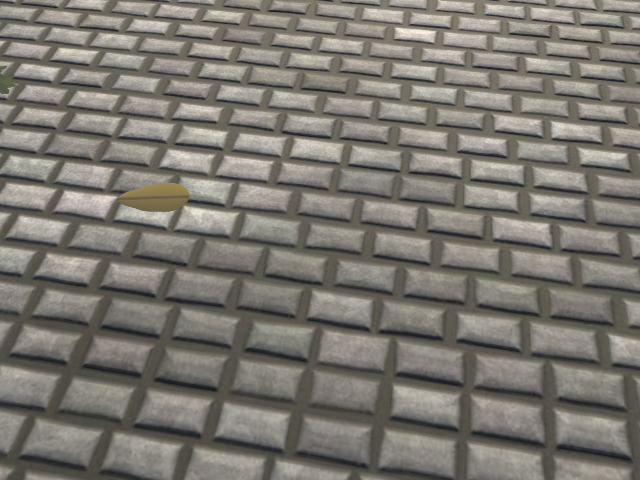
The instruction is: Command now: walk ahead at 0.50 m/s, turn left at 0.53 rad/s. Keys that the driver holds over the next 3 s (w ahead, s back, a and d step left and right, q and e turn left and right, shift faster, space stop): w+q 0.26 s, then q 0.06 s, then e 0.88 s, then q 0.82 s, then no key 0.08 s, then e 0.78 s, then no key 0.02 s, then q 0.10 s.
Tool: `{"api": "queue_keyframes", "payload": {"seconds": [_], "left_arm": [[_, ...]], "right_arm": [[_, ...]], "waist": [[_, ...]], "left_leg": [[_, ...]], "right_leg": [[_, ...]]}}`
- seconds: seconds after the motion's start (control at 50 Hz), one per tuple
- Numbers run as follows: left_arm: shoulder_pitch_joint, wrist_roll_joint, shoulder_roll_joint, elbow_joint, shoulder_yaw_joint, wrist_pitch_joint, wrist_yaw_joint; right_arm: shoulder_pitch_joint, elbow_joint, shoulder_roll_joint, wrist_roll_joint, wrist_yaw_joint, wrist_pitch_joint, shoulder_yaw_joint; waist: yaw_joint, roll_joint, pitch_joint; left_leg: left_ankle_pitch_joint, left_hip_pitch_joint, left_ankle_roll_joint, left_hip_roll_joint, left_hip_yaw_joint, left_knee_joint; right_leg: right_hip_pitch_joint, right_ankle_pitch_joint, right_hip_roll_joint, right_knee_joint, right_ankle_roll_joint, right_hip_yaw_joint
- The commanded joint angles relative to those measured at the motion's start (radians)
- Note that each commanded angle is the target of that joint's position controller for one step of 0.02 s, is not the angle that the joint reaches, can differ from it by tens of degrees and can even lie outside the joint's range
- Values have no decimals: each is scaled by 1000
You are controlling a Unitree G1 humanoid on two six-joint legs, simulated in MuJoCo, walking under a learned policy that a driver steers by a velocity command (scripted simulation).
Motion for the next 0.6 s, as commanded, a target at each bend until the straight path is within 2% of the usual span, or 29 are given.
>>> {"api": "queue_keyframes", "payload": {"seconds": [0.02, 0.04, 0.06, 0.1, 0.14, 0.18, 0.2, 0.26, 0.28, 0.32, 0.34, 0.36, 0.38, 0.4, 0.42, 0.44, 0.46, 0.48, 0.5, 0.52, 0.54, 0.56, 0.6], "left_arm": [[-111, 13, 135, -135, 26, -68, -5], [-88, 22, 139, -134, 32, -56, -5], [-69, 27, 133, -136, 33, -44, -4], [-66, 32, 105, -140, 26, -24, -1], [-141, 34, 77, -164, 14, -17, 3], [-219, 32, 55, -180, 4, -20, -2], [-255, 27, 54, -188, 2, -23, -5], [-311, 10, 84, -209, 12, -32, -16], [-309, 13, 102, -211, 20, -36, -19], [-264, 21, 130, -202, 36, -46, -21], [-187, 30, 135, -178, 42, -52, -21], [-108, 52, 159, -165, 47, -59, -19], [-3, 74, 211, -160, 52, -60, -18], [52, 59, 230, -103, 63, -40, -31], [24, 21, 155, -123, 46, -29, -36], [-48, 14, 108, -139, 28, -18, -34], [-113, 22, 86, -147, 12, -9, -35], [-152, 18, 76, -148, 6, 0, -35], [-164, 22, 82, -140, 7, 7, -32], [-168, 26, 96, -134, 13, 12, -30], [-159, 28, 126, -130, 24, 18, -26], [-148, 26, 155, -127, 36, 25, -21], [-137, 11, 185, -128, 51, 41, -12]], "right_arm": [[119, -42, -120, 0, -14, -10, -37], [89, -60, -102, -13, -19, -10, -28], [75, -68, -104, -14, -22, -10, -29], [75, -67, -127, -10, -32, -12, -34], [93, -59, -156, -6, -45, -9, -43], [120, -48, -162, 0, -53, 0, -45], [142, -42, -165, 1, -55, 4, -46], [190, -22, -162, 9, -57, 14, -46], [194, -19, -157, 9, -60, 19, -46], [177, -26, -154, 3, -68, 31, -49], [148, -34, -135, -1, -71, 34, -42], [151, -46, -91, -10, -71, 31, -28], [211, -61, -31, -35, -73, 25, -4], [422, -27, -20, -7, -64, 19, 6], [413, 12, -111, 0, -63, 27, -9], [265, -12, -148, -4, -64, 39, -19], [174, -31, -146, -20, -70, 50, -19], [118, -54, -136, -36, -73, 55, -21], [115, -61, -105, -36, -72, 57, -14], [125, -58, -71, -33, -74, 57, -5], [128, -58, -51, -30, -78, 55, 1], [130, -54, -48, -29, -82, 53, 3], [119, -49, -67, -23, -88, 60, -1]], "waist": [[-51, -28, -122], [-17, -3, -107], [3, 10, -99], [14, 20, -79], [-6, 34, -54], [-41, 59, -54], [-61, 69, -59], [-81, 85, -65], [-74, 91, -61], [-41, 121, -78], [2, 121, -113], [31, 99, -199], [38, -72, -344], [-28, -371, -464], [-4, -219, -416], [21, -130, -279], [12, -66, -206], [-1, -56, -145], [-25, -85, -125], [-36, -119, -126], [-36, -146, -143], [-33, -151, -172], [-24, -143, -214]], "left_leg": [[146, 470, 209, 287, -472, -300], [219, 383, 207, 264, -430, -324], [255, 331, 210, 249, -412, -345], [331, 236, 207, 227, -346, -362], [330, 167, 177, 183, -284, -365], [265, 135, 134, 138, -246, -342], [226, 134, 120, 135, -254, -334], [132, 199, 99, 168, -337, -283], [154, 238, 86, 174, -367, -238], [257, 295, 52, 178, -416, -130], [329, 313, 22, 157, -388, -51], [340, 286, -18, 109, -343, 90], [-2, 128, -72, 24, -268, 363], [-517, -107, -131, -66, -224, 643], [-474, -158, -147, -3, -267, 727], [-404, -195, -159, 34, -217, 740], [-352, -180, -165, 74, -170, 686], [-317, -157, -168, 102, -155, 597], [-300, -86, -167, 117, -140, 487], [-298, -24, -174, 104, -110, 386], [-307, 12, -184, 84, -87, 317], [-286, 44, -189, 73, -83, 266], [-204, 84, -188, 60, -92, 202]], "right_leg": [[-479, 106, -78, 28, -6, 105], [-413, 135, -94, -4, 6, 109], [-381, 147, -98, -43, 24, 103], [-355, 182, -97, -141, 60, 73], [-332, 305, -76, -300, 85, 51], [-269, 462, -39, -472, 90, 43], [-240, 523, -19, -535, 91, 40], [-212, 546, 3, -637, 77, 73], [-210, 523, 9, -671, 65, 86], [-163, 464, 22, -704, 30, 89], [-88, 535, 16, -749, 4, 61], [75, 680, -51, -740, -41, 88], [355, 1030, -241, -665, -129, 285], [557, 990, -437, -709, -334, 672], [489, 723, -402, -762, -316, 704], [373, 645, -342, -777, -269, 557], [249, 659, -288, -795, -241, 470], [147, 702, -247, -809, -229, 414], [73, 753, -201, -820, -207, 359], [34, 829, -166, -821, -199, 316], [32, 907, -158, -817, -212, 298], [41, 930, -163, -813, -224, 301], [50, 826, -178, -824, -234, 333]]}}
